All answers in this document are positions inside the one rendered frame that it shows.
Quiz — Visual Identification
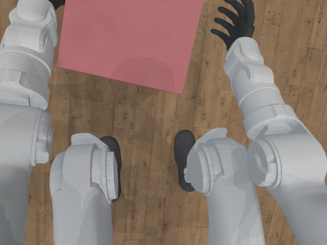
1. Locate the carton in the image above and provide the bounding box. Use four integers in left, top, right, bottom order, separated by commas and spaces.
57, 0, 203, 94

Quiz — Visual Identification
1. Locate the robot right hand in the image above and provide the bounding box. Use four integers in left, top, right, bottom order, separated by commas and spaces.
211, 0, 255, 51

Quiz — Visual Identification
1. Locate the robot right upper arm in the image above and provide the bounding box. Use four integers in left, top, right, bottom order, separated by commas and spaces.
246, 132, 327, 245

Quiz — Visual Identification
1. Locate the left robot foot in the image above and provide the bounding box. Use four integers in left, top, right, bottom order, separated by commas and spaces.
100, 136, 122, 203

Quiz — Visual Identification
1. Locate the robot left upper arm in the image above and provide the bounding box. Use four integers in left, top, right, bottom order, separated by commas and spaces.
0, 103, 53, 245

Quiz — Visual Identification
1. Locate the left robot forearm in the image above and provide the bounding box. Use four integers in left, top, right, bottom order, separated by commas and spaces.
0, 0, 58, 111

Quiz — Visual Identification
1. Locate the right robot forearm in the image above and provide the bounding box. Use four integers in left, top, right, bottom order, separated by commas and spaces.
223, 37, 327, 172

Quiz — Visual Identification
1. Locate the robot left hand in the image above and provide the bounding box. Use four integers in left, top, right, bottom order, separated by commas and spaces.
49, 0, 65, 11

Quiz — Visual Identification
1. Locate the right robot thigh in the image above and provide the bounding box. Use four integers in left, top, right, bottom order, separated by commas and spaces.
192, 137, 265, 245

